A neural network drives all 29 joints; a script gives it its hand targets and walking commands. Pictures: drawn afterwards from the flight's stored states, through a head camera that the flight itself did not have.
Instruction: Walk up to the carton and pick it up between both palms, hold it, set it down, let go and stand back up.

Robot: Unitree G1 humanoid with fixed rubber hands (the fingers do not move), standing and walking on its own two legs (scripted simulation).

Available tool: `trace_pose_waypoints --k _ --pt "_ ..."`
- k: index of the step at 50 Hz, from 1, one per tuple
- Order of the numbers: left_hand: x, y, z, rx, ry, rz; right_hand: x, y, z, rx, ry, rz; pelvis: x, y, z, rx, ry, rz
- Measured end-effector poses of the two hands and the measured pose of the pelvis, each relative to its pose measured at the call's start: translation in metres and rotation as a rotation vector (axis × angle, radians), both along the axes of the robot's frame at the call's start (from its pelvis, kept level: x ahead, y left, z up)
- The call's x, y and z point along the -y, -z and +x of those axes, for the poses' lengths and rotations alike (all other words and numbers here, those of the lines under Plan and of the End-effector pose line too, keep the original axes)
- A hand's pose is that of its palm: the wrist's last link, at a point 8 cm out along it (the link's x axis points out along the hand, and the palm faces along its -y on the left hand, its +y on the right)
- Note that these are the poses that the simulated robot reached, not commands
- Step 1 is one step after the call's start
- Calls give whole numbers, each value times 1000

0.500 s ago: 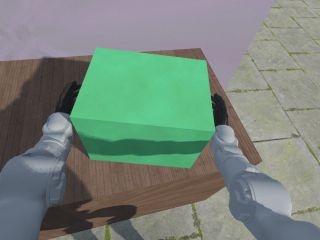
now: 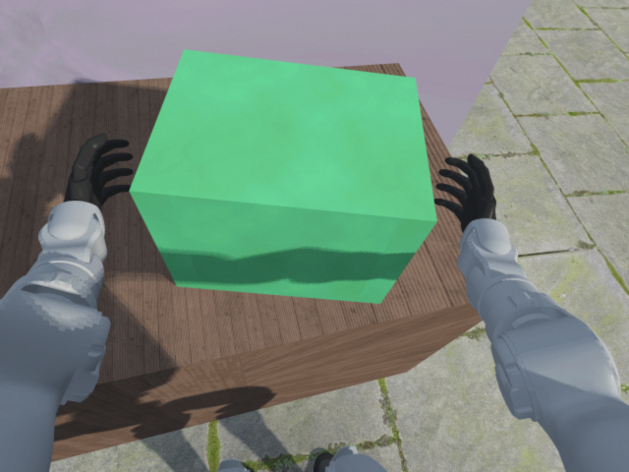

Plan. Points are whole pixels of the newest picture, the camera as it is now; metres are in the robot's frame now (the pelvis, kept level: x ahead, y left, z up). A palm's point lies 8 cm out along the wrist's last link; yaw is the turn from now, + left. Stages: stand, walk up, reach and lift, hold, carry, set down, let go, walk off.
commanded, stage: set down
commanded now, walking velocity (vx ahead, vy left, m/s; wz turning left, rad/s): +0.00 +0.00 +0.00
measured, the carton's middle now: (290, 187) +0.49 -0.01 +0.02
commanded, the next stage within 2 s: none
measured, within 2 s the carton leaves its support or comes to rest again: neither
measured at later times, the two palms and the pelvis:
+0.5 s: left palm (46, 136) +0.48 +0.25 +0.14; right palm (503, 164) +0.43 -0.25 +0.14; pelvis -0.01 +0.01 +0.02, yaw +1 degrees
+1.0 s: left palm (38, 170) +0.43 +0.25 +0.14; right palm (513, 203) +0.38 -0.25 +0.13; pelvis +0.01 +0.00 +0.05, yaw +0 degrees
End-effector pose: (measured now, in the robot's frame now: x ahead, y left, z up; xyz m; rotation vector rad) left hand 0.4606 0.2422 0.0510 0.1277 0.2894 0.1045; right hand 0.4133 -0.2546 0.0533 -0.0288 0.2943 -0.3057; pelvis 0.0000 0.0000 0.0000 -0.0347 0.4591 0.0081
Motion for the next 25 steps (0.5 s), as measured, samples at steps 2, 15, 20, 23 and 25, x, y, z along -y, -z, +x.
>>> trace_pose_waypoints --k 2,15,20,23,25 --pt "0 -6 2 19 5 -1 2 -6 0 5 -14 -4 0 2 -4 -2 1 3" --pt "3 -54 2 35 40 -11 -6 -48 -3 30 -31 31 -5 -5 -16 53 -2 4" --pt "-9 -70 7 36 10 -8 -6 -68 6 45 -37 29 -7 -9 -16 71 -8 7" --pt "-10 -82 13 55 24 -4 -6 -81 12 62 -38 28 -8 -13 -12 75 -11 2" --pt "-9 -89 15 56 40 -6 -5 -87 14 58 -31 32 -8 -17 -9 87 -11 -2"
